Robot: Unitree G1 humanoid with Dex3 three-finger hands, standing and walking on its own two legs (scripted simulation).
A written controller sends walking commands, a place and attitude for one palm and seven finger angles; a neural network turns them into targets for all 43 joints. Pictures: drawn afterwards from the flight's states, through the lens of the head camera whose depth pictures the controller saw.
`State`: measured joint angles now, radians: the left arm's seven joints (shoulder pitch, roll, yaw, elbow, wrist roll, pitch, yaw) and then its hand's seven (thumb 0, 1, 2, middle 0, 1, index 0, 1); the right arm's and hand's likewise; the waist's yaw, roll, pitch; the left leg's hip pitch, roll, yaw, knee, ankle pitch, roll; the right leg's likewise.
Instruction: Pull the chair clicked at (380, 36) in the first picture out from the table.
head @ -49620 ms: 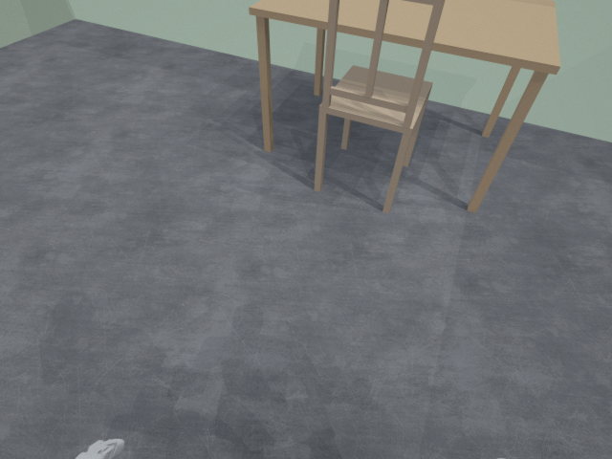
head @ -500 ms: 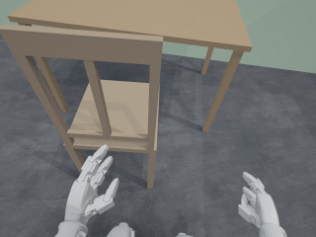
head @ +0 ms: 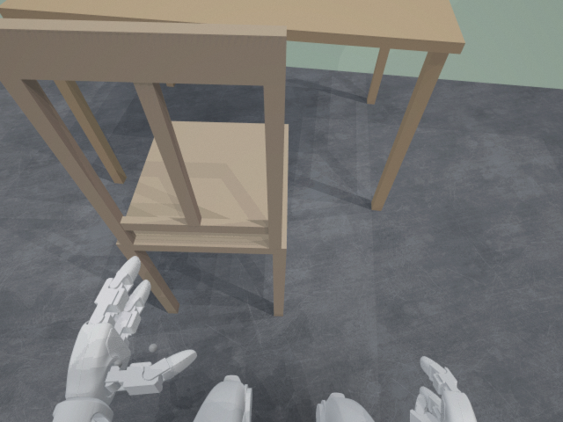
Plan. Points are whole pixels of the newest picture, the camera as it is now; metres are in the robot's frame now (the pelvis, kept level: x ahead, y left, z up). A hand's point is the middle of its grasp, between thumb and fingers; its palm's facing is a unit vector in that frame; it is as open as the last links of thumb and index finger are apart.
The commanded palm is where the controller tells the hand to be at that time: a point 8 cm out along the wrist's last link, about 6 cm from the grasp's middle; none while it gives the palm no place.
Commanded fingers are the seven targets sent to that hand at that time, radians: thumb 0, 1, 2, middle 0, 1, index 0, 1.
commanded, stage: raise the hand toward the chair's back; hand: left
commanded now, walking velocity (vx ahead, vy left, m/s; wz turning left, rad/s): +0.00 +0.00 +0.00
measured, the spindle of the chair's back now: (175, 166) +0.50 +0.21 +0.04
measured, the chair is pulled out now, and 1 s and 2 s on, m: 0.32 0.32 0.32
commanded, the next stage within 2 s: aim the fingers beside a spindle in 1.20 s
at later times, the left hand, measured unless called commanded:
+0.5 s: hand (123, 324) +0.23 +0.21 +0.05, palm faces +0.03 -1.00 -0.06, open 16.7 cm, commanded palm +0.21 +0.27 +0.05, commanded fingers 0.00 -0.50 0.30 -0.06 -0.08 -0.06 -0.08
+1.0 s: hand (115, 307) +0.25 +0.22 +0.06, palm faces +0.03 -1.00 -0.06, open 16.9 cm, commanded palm +0.23 +0.28 +0.06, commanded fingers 0.00 -0.50 0.30 -0.06 -0.08 -0.06 -0.08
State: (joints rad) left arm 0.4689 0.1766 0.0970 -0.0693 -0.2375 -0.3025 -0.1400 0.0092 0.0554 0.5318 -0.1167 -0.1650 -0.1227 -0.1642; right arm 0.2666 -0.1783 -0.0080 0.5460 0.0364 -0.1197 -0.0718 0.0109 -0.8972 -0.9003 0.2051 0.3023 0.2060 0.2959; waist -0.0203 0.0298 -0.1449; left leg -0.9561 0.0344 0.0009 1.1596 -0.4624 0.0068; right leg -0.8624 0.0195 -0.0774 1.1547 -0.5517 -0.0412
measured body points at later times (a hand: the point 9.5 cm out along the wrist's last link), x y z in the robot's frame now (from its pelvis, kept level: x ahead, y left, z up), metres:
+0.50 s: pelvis +0.01 +0.01 +0.01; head +0.07 +0.02 +0.45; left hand +0.23 +0.26 +0.06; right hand +0.21 -0.21 -0.06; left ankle +0.06 +0.12 -0.65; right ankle +0.01 -0.10 -0.65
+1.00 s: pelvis +0.01 +0.01 +0.02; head +0.07 +0.02 +0.46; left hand +0.24 +0.27 +0.07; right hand +0.17 -0.24 -0.06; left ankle +0.06 +0.12 -0.65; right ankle +0.01 -0.10 -0.65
